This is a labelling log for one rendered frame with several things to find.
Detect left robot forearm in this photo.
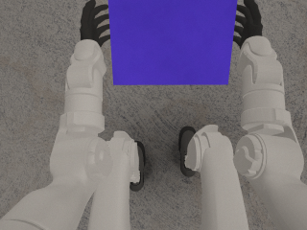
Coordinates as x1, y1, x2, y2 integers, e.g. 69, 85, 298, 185
49, 39, 106, 170

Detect robot left hand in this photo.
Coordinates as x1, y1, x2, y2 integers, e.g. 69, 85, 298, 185
80, 0, 110, 48

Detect carton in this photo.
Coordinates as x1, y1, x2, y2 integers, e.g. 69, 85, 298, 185
107, 0, 238, 85

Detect left robot upper arm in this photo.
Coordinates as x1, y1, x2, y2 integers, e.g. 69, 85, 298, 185
0, 136, 113, 230

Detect robot right hand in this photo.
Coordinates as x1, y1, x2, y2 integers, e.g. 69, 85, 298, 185
233, 0, 263, 50

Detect robot left shin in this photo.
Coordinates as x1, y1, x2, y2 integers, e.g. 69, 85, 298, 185
106, 131, 140, 182

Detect robot right shin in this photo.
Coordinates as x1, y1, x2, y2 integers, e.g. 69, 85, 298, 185
184, 125, 234, 172

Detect right robot forearm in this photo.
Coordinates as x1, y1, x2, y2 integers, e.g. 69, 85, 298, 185
237, 35, 304, 168

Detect right robot upper arm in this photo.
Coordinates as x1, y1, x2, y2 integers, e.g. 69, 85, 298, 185
233, 133, 307, 230

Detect robot shin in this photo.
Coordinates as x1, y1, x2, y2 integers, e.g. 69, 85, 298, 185
106, 131, 140, 182
184, 125, 234, 172

